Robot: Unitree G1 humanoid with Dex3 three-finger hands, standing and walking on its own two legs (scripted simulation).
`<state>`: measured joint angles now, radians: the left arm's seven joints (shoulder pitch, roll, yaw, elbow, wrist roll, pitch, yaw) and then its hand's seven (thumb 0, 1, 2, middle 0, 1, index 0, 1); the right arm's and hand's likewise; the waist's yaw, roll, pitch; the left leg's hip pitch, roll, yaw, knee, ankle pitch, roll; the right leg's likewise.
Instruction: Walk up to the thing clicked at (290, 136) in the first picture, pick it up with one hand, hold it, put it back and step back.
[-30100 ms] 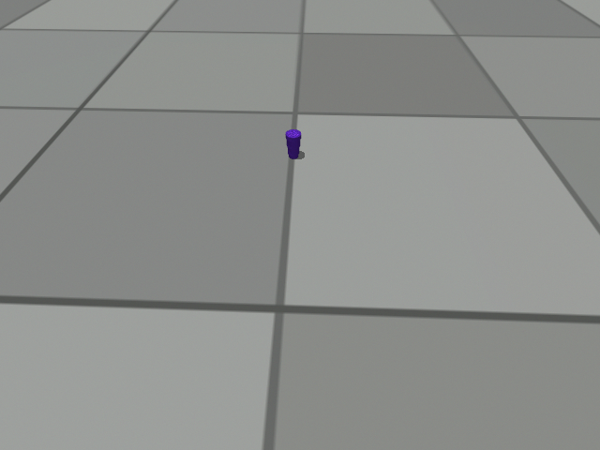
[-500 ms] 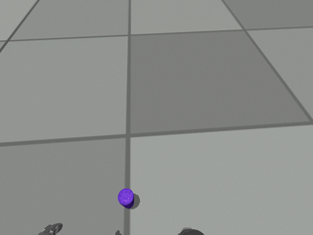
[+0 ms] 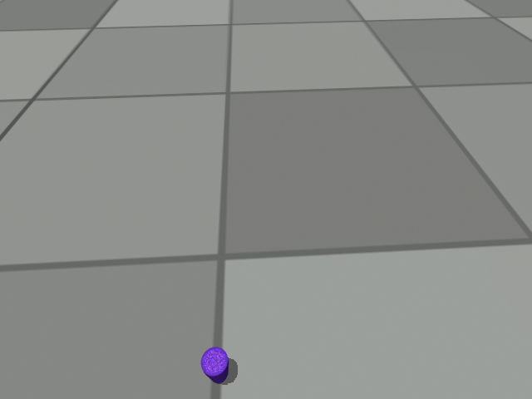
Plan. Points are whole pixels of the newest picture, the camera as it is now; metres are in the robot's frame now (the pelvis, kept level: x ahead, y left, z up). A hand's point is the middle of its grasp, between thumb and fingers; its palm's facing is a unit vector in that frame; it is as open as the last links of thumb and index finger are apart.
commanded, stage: walk up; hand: left
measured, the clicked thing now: (217, 367) +0.37 +0.18 -0.70
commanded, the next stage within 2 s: none
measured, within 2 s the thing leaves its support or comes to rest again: neither
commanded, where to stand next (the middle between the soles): +0.04 -0.03 m, yaw +0 degrees
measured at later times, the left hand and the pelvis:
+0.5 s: hand out of the picture +0.11 +0.25 -0.15, palm faces +0.00 -0.95 -0.31, open 7.4 cm; pelvis +0.02 +0.01 +0.00, yaw +0 degrees
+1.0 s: hand out of the picture +0.09 +0.26 -0.16, palm faces +0.01 -0.94 -0.33, open 7.4 cm; pelvis +0.00 +0.00 +0.00, yaw +0 degrees
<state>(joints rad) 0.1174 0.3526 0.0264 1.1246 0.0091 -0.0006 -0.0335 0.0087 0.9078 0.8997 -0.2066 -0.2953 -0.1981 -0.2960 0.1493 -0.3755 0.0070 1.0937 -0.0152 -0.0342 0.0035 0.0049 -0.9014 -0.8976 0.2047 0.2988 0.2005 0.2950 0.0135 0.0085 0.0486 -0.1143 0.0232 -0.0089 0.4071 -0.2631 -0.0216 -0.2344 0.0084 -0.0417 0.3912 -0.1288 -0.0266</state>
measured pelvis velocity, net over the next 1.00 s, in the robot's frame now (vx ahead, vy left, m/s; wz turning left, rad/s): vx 0.00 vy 0.00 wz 0.00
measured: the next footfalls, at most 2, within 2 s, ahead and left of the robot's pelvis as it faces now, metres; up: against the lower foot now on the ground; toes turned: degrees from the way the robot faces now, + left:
right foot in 1.50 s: -0.05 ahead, -0.14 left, +0.00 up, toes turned -1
left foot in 1.86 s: +0.12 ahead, +0.14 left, +0.00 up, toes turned -1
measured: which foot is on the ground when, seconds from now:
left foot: down 0.00-1.00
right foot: down 0.00-1.00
